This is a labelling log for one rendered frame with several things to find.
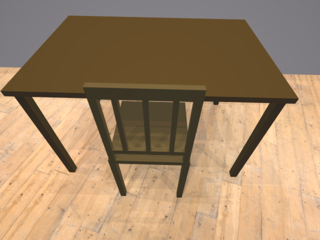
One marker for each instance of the table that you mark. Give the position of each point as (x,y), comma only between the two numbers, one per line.
(224,55)

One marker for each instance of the chair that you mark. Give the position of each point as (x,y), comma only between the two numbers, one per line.
(147,132)

